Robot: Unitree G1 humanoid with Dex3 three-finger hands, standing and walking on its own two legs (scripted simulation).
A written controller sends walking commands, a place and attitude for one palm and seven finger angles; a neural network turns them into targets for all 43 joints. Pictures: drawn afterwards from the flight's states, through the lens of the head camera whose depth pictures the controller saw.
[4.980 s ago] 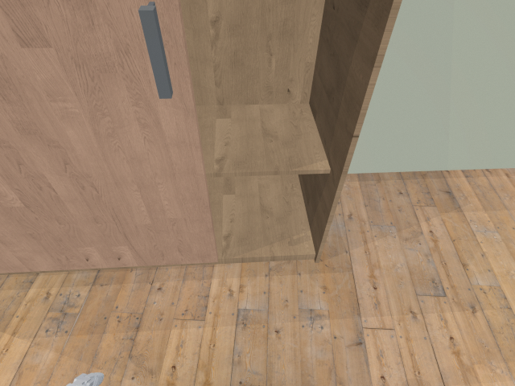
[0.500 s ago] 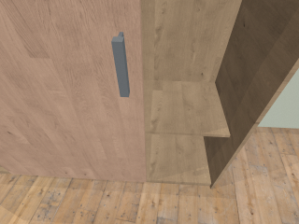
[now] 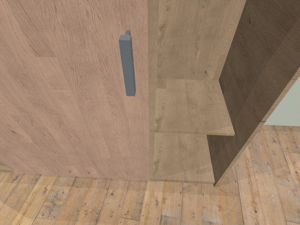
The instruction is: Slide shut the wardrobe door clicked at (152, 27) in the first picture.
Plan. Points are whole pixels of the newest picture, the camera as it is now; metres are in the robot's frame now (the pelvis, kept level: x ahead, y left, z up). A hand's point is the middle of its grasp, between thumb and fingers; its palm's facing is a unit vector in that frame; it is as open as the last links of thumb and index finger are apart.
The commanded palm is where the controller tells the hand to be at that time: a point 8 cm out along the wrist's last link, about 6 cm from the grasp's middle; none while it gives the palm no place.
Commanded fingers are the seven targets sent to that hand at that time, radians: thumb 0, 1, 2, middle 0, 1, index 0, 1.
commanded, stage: look again from close up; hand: left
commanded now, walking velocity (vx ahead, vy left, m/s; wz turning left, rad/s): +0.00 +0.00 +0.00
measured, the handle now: (129, 64) +0.49 +0.09 +0.19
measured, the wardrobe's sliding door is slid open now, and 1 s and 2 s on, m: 0.43 0.43 0.43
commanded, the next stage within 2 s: none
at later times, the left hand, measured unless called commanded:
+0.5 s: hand out of the picture +0.00 +0.21 -0.18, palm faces +0.00 -0.98 -0.21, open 7.4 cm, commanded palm none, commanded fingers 0.00 0.90 0.90 -0.20 -0.30 -0.20 -0.30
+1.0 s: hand out of the picture -0.02 +0.22 -0.18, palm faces +0.00 -0.98 -0.21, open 7.4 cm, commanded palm none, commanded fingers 0.00 0.90 0.90 -0.20 -0.30 -0.20 -0.30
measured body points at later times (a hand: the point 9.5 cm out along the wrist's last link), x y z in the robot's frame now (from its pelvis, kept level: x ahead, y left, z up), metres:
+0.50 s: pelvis -0.01 +0.03 -0.01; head -0.01 +0.03 +0.44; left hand +0.00 +0.26 -0.16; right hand +0.00 -0.20 -0.17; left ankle +0.00 +0.13 -0.74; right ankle -0.05 -0.10 -0.74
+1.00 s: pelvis -0.01 +0.04 +0.00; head +0.00 +0.04 +0.45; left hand -0.02 +0.27 -0.16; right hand +0.01 -0.20 -0.16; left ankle +0.00 +0.13 -0.74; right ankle -0.05 -0.10 -0.74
